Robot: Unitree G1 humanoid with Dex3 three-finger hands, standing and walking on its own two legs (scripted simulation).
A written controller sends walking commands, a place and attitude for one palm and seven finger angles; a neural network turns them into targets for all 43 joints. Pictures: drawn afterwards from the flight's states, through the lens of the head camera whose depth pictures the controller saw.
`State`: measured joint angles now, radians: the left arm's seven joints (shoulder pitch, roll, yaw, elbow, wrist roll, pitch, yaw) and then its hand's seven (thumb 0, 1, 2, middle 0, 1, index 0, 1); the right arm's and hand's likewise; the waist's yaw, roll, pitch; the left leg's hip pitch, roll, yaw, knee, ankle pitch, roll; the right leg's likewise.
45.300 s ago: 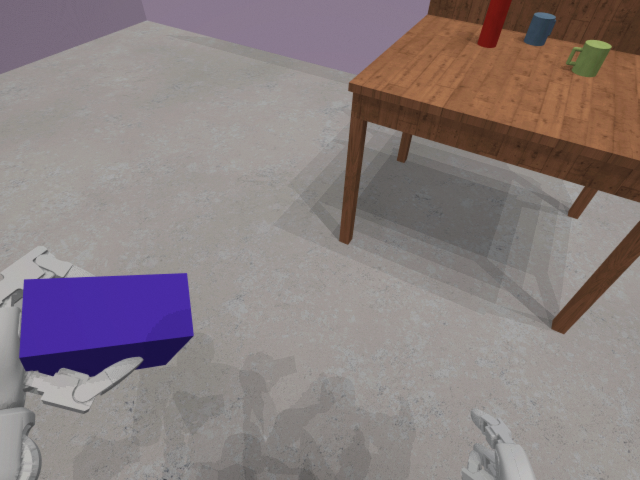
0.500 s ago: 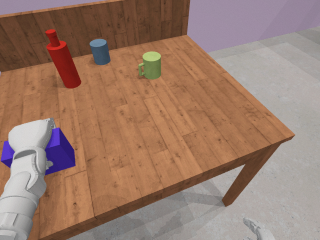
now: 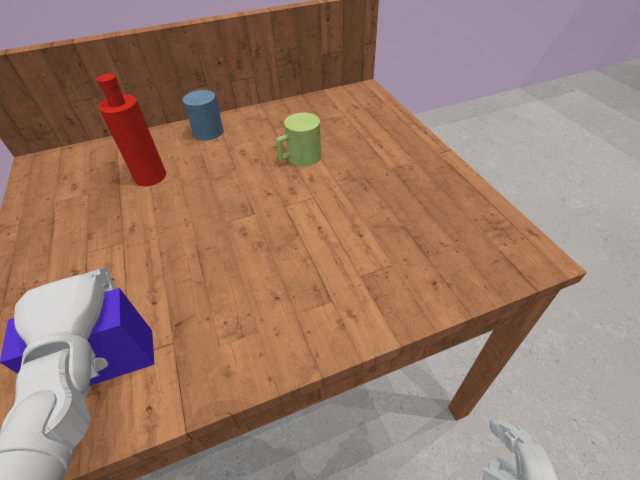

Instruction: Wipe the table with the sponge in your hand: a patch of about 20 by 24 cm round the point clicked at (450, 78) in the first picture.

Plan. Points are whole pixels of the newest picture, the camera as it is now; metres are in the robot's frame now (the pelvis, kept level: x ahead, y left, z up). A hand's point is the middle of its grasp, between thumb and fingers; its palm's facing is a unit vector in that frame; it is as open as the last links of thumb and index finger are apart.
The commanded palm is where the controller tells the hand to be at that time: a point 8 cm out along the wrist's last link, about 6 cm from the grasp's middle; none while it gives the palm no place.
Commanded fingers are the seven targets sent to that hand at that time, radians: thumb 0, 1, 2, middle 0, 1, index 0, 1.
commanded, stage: lift the sponge slowly off the table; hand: left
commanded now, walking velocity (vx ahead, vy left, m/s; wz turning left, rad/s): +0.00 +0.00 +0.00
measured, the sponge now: (94, 350) +0.27 +0.35 -0.01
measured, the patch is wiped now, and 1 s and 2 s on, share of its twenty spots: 1.00 1.00 1.00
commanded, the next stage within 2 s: none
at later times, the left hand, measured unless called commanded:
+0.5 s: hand (86, 340) +0.26 +0.33 +0.04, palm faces -0.05 -0.05 -1.00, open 9.6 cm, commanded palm +0.23 +0.31 +0.10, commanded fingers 0.00 0.10 1.30 -1.20 -1.60 -1.20 -1.60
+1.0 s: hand (79, 346) +0.24 +0.31 +0.07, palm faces -0.01 -0.06 -1.00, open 9.6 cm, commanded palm +0.21 +0.31 +0.13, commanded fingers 0.00 0.10 1.30 -1.20 -1.60 -1.20 -1.60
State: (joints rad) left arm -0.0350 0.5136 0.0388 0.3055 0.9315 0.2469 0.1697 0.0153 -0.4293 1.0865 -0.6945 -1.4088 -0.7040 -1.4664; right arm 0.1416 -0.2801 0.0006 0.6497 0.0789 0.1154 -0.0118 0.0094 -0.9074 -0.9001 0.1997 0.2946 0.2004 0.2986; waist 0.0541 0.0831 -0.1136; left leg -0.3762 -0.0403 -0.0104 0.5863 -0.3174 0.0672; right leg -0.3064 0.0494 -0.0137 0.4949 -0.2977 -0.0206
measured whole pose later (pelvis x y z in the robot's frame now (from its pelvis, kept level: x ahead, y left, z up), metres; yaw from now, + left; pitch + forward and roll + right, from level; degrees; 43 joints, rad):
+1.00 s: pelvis -0.01 -0.01 +0.01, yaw +1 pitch +0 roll -1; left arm -0.02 0.50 -0.02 0.18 0.93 0.27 0.07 0.01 -0.47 1.08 -0.76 -1.34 -0.77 -1.39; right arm 0.07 -0.25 0.03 0.68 0.06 0.08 -0.05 0.01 -0.91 -0.90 0.20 0.29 0.20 0.30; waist 0.10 0.09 -0.04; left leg -0.23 -0.05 -0.03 0.50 -0.26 0.06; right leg -0.17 0.04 -0.03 0.43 -0.26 -0.03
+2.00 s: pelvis -0.03 -0.02 +0.01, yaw +0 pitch -2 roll -1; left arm -0.15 0.62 0.06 0.18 0.87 0.31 -0.07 0.00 -0.47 1.08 -0.76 -1.33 -0.77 -1.39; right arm 0.05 -0.27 0.04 0.68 0.07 0.09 -0.05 0.01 -0.91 -0.90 0.20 0.29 0.20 0.30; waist 0.09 0.10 -0.02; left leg -0.18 -0.04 -0.02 0.44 -0.22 0.05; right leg -0.12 0.05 -0.01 0.38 -0.22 -0.04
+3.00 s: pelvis -0.03 -0.02 +0.01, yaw +0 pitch -4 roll -1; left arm 0.09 0.55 -0.01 -0.14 0.86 0.40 -0.10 0.00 -0.47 1.08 -0.76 -1.34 -0.77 -1.38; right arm 0.01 -0.27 0.06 0.65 0.06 0.08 -0.04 0.01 -0.91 -0.90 0.20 0.29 0.20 0.30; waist 0.12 0.12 -0.01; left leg -0.15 -0.03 -0.02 0.43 -0.21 0.04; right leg -0.10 0.06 -0.01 0.38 -0.22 -0.05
